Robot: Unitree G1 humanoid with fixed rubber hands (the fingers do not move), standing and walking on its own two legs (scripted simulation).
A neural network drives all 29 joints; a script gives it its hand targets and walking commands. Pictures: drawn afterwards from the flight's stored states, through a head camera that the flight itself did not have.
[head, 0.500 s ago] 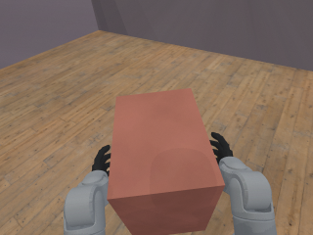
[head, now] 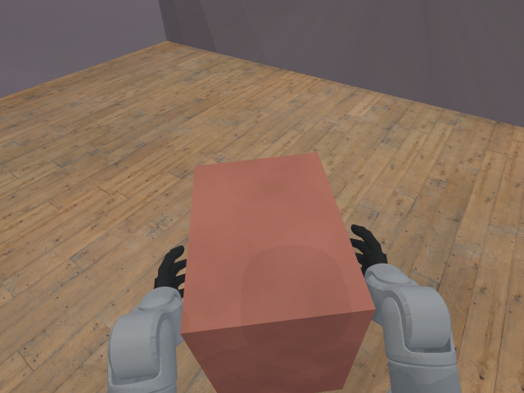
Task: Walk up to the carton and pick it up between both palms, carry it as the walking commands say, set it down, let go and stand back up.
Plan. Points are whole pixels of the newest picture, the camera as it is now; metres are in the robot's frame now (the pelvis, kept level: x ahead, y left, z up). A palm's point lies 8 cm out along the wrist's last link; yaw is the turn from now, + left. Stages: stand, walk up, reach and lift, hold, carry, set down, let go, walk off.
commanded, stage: carry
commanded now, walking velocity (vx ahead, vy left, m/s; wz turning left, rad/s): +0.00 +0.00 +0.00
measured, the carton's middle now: (270, 280) +0.30 +0.02 +0.04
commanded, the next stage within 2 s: none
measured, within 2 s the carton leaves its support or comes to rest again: neither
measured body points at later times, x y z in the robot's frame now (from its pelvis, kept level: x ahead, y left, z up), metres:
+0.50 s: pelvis +0.04 +0.00 +0.00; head +0.04 +0.00 +0.45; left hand +0.30 +0.16 +0.07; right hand +0.33 -0.12 +0.08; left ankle +0.03 +0.06 -0.73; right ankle +0.05 -0.12 -0.73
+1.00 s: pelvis +0.06 +0.04 +0.00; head +0.11 +0.05 +0.44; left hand +0.27 +0.28 +0.06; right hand +0.38 +0.01 +0.07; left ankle +0.03 +0.10 -0.73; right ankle +0.02 -0.09 -0.70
